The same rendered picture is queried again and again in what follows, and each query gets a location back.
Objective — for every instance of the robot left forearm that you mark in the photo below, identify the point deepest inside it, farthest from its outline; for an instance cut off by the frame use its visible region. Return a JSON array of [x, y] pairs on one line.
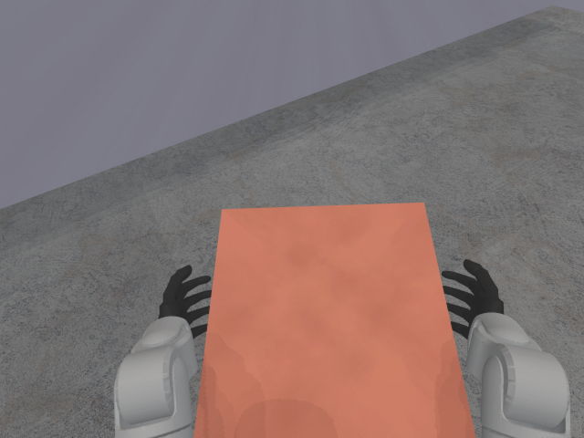
[[151, 390]]

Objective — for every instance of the robot left hand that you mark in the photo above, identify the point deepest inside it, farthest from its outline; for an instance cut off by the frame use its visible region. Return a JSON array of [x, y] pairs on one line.
[[174, 303]]

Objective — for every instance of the robot right forearm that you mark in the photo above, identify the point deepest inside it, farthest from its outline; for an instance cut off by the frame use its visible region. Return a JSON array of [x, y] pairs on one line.
[[525, 392]]

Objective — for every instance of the robot right hand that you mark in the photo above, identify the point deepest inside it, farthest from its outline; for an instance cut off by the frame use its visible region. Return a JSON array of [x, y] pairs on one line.
[[484, 300]]

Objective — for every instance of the carton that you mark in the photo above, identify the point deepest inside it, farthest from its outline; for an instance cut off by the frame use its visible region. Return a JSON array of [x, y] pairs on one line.
[[329, 322]]

